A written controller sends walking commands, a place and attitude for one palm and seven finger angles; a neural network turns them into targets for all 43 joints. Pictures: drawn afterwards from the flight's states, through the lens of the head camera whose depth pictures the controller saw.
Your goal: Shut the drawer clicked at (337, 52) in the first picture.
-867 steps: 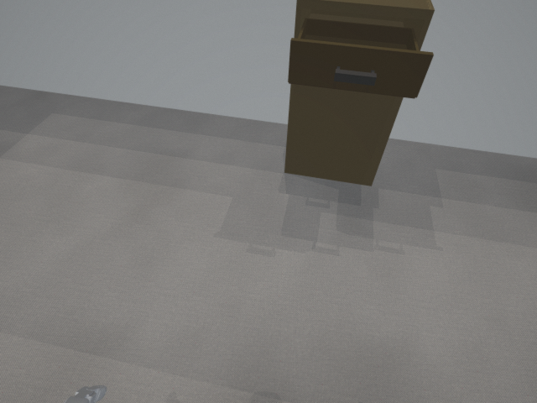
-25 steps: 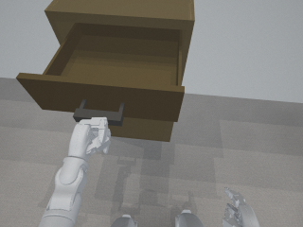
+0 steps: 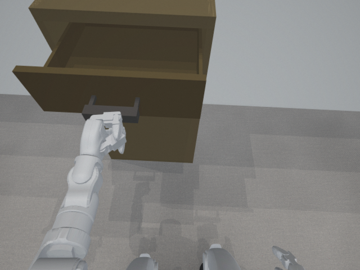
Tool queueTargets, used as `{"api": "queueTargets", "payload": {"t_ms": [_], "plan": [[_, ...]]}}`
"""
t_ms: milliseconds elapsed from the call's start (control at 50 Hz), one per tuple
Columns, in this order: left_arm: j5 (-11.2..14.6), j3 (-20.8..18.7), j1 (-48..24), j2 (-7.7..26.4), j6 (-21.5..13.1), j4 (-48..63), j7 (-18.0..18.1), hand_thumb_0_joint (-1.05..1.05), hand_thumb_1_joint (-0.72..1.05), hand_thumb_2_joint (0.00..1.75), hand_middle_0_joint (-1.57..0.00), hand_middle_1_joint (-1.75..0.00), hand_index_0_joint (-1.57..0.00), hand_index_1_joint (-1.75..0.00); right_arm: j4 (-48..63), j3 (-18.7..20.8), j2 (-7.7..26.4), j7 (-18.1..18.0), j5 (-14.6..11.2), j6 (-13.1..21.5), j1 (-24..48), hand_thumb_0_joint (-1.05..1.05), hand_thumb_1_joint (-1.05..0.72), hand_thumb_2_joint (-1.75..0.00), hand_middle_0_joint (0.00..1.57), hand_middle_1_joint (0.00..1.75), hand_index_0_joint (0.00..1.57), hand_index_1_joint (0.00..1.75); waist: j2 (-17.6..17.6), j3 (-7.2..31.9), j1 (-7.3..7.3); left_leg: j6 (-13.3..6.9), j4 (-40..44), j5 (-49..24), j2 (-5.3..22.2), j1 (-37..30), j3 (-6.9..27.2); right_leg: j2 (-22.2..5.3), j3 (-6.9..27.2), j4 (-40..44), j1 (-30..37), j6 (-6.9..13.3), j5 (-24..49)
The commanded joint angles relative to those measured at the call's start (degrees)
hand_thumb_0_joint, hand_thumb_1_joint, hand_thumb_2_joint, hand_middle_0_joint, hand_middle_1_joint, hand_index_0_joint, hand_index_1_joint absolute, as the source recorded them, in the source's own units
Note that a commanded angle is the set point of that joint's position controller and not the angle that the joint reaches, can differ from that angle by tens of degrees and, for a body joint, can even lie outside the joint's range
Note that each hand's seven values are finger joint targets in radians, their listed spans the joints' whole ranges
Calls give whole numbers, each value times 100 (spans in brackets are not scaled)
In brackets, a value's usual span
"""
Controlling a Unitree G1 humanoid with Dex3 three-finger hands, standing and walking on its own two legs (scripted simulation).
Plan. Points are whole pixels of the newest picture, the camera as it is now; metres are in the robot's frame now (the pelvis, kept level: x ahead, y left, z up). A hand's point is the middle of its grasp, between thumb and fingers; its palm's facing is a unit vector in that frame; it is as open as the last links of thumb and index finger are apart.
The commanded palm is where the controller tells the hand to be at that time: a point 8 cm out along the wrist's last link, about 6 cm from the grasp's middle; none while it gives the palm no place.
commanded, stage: push the drawer shut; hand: left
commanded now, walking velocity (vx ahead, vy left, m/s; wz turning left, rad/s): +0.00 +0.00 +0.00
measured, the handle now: (113, 106) +0.48 +0.16 +0.05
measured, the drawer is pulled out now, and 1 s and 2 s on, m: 0.19 0.06 0.00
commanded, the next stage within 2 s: none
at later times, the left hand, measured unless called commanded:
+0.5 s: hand (128, 112) +0.46 +0.12 +0.05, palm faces -0.07 -1.00 -0.03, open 3.0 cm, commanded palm +0.45 +0.18 +0.06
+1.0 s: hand (132, 93) +0.52 +0.12 +0.05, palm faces -0.07 -1.00 -0.03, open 3.0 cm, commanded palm +0.51 +0.17 +0.06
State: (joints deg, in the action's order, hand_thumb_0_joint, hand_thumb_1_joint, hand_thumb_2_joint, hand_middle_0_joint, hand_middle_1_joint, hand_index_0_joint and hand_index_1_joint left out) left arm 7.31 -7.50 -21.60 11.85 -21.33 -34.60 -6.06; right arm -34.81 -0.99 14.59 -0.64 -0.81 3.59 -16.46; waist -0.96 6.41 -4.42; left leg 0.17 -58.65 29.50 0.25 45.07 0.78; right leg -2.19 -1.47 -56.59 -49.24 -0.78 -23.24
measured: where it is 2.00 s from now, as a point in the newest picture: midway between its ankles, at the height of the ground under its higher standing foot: outside the picture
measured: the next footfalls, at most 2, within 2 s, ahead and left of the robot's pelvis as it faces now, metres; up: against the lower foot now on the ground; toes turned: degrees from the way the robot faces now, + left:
none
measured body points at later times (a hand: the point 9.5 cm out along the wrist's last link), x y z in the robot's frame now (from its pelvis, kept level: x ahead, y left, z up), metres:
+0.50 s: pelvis -0.01 +0.00 -0.01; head +0.11 +0.00 +0.43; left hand +0.46 +0.18 +0.05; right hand +0.05 -0.26 -0.13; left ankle -0.01 +0.12 -0.67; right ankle +0.04 -0.13 -0.67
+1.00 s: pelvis +0.00 +0.01 -0.01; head +0.14 +0.01 +0.41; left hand +0.52 +0.17 +0.05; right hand -0.01 -0.25 -0.13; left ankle -0.01 +0.12 -0.67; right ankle +0.04 -0.13 -0.67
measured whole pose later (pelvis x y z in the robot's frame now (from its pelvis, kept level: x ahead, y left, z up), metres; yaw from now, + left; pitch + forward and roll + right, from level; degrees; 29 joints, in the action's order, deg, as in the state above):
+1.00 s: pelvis +0.00 +0.01 -0.01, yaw -2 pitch +24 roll -1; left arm 2.0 -19.5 -54.3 22.5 -23.9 -66.5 -7.3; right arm -35.2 -1.9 15.0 1.3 2.4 -2.7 -22.0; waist -1.5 6.5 -11.3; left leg -0.4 -62.7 30.2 1.2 56.3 0.2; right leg -1.1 -0.7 -58.6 -60.1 -1.2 -22.3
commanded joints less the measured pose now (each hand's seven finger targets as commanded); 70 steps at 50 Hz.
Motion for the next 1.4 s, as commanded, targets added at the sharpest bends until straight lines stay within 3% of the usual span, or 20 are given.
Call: {"api": "queueTargets", "payload": {"t_ms": [0, 40, 100, 140, 260, 360, 380, 460, 540, 600, 640, 680, 740, 800, 1020, 1080, 1140, 1220, 1340, 1380], "plan": [[46, -337, -2500, 837, -429, 822, 19, 0, 90, 90, -140, -160, -140, -160, 546, 332, 762, -34, -3, 210, -276, 0, -90, -90, 20, 30, 20, 30, -37, 2074, -143, -55, 874, -1494, -85, -482, -62, 181, 7, 629, 1612, 194, 1248], [55, -493, -2640, 1036, -435, 553, 2, 0, 90, 90, -140, -160, -140, -160, 506, 333, 794, -42, 5, 177, -345, 0, -90, -90, 20, 30, 20, 30, 181, 2114, -184, -82, 836, -1507, -78, -365, -67, 195, 36, 629, 1670, 174, 1315], [57, -402, -2852, 875, -473, 406, -71, 0, 90, 90, -140, -160, -140, -160, 497, 334, 767, -10, 15, 145, -403, 0, -90, -90, 20, 30, 20, 30, -72, 2253, -176, -55, 839, -1672, -86, -456, -84, 193, 21, 584, 1659, 194, 1477], [54, -649, -2999, 1162, -464, 108, -62, 0, 90, 90, -140, -160, -140, -160, 463, 336, 816, -20, 22, 104, -475, 0, -90, -90, 20, 30, 20, 30, 85, 2132, -200, -75, 817, -1637, -77, -348, -79, 217, 17, 588, 1608, 194, 1454], [-24, -676, -3634, 1192, -587, -256, -105, 0, 90, 90, -140, -160, -140, -160, 422, 340, 802, 21, 61, 25, -629, 0, -90, -90, 20, 30, 20, 30, -107, 2370, -264, -75, 751, -1686, -83, -365, -103, 227, 47, 526, 1522, 190, 1511], [-94, -756, -4236, 1313, -640, -741, -111, 0, 90, 90, -140, -160, -140, -160, 350, 334, 837, 32, 93, -47, -785, 0, -90, -90, 20, 30, 20, 30, 76, 2328, -421, -113, 686, -1532, -85, -205, -94, 257, 51, 517, 1373, 169, 1384], [-107, -887, -4171, 1444, -638, -862, -117, 0, 90, 90, -140, -160, -140, -160, 351, 332, 842, 37, 99, -65, -807, 0, -90, -90, 20, 30, 20, 30, -44, 2375, -348, -101, 680, -1553, -92, -159, -111, 248, 62, 498, 1422, 181, 1411], [-179, -965, -4571, 1600, -673, -1193, -138, 0, 90, 90, -140, -160, -140, -160, 304, 320, 870, 41, 127, -129, -914, 0, -90, -90, 20, 30, 20, 30, -149, 2402, -431, -100, 632, -1621, -74, -219, -66, 261, 29, 442, 1184, 190, 1376], [-230, -807, -5074, 1449, -716, -1371, -120, 0, 90, 90, -140, -160, -140, -160, 272, 320, 880, 69, 175, -182, -1037, 0, -90, -90, 20, 30, 20, 30, -196, 2484, -587, -105, 564, -1676, -54, -310, 6, 284, -19, 374, 911, 191, 1318], [-260, -1012, -5017, 1663, -712, -1526, -100, 0, 90, 90, -140, -160, -140, -160, 287, 326, 910, 91, 203, -244, -1108, 0, -90, -90, 20, 30, 20, 30, -148, 2633, -545, -113, 531, -1725, -66, -210, -30, 278, 19, 396, 1068, 180, 1411], [-302, -1114, -5338, 1870, -690, -1694, -104, 0, 90, 90, -140, -160, -140, -160, 249, 299, 931, 80, 217, -281, -1178, 0, -90, -90, 20, 30, 20, 30, -84, 2498, -630, -138, 500, -1585, -67, -29, -16, 290, 21, 379, 1016, 177, 1341], [-355, -1264, -5334, 2077, -692, -1709, -99, 0, 90, 90, -140, -160, -140, -160, 278, 298, 940, 76, 233, -318, -1229, 0, -90, -90, 20, 30, 20, 30, -190, 2752, -570, -136, 477, -1725, -74, -55, -19, 288, 55, 346, 1144, 177, 1469], [-360, -1217, -5624, 2046, -657, -1866, -109, 0, 90, 90, -140, -160, -140, -160, 254, 271, 950, 80, 257, -359, -1305, 0, -90, -90, 20, 30, 20, 30, -177, 2607, -706, -149, 452, -1740, -60, -18, 11, 303, 21, 344, 982, 169, 1450], [-378, -1294, -5590, 2118, -684, -1739, -116, 0, 90, 90, -140, -160, -140, -160, 261, 296, 949, 114, 290, -411, -1371, 0, -90, -90, 20, 30, 20, 30, -455, 2988, -652, -108, 396, -2135, -24, -359, 22, 305, 0, 308, 958, 182, 1676], [-526, -1273, -6237, 2274, -575, -2219, -48, 0, 90, 90, -140, -160, -140, -160, 186, 246, 1009, 143, 341, -567, -1575, 0, -90, -90, 20, 30, 20, 30, -401, 2688, -933, -138, 318, -1971, 1, -132, 84, 345, -25, 343, 632, 164, 1480], [-579, -1393, -6487, 2468, -585, -2214, -16, 0, 90, 90, -140, -160, -140, -160, 147, 248, 1031, 148, 376, -581, -1665, 0, -90, -90, 20, 30, 20, 30, -701, 2901, -948, -119, 256, -2166, 7, -310, 119, 346, -40, 291, 532, 179, 1563], [-632, -1392, -6667, 2524, -550, -2330, -8, 0, 90, 90, -140, -160, -140, -160, 142, 230, 1033, 157, 407, -611, -1749, 0, -90, -90, 20, 30, 20, 30, -633, 2983, -1050, -137, 186, -2311, 18, -263, 142, 363, -33, 256, 566, 176, 1736], [-665, -1473, -6814, 2651, -534, -2294, 4, 0, 90, 90, -140, -160, -140, -160, 142, 222, 1046, 184, 442, -657, -1800, 0, -90, -90, 20, 30, 20, 30, -814, 3145, -1018, -109, 154, -2433, 30, -338, 158, 366, -43, 240, 576, 186, 1790], [-759, -1502, -7271, 2865, -449, -2474, 28, 0, 90, 90, -140, -160, -140, -160, 117, 185, 1085, 187, 469, -713, -1927, 0, -90, -90, 20, 30, 20, 30, -893, 3056, -1211, -135, 98, -2377, 50, -275, 213, 389, -63, 231, 360, 188, 1715], [-771, -1581, -7202, 2944, -452, -2460, 19, 0, 90, 90, -140, -160, -140, -160, 128, 189, 1088, 209, 482, -726, -1969, 0, -90, -90, 20, 30, 20, 30, -969, 3288, -1148, -109, 80, -2564, 52, -409, 221, 396, -66, 231, 456, 193, 1837]]}}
